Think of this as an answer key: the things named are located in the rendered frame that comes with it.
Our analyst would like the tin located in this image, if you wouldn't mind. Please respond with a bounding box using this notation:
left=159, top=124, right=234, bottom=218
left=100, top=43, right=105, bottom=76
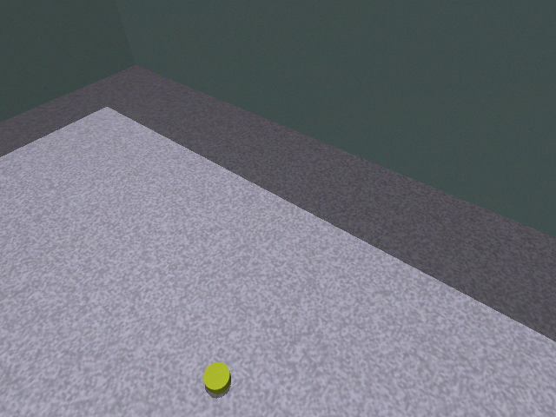
left=203, top=362, right=231, bottom=394

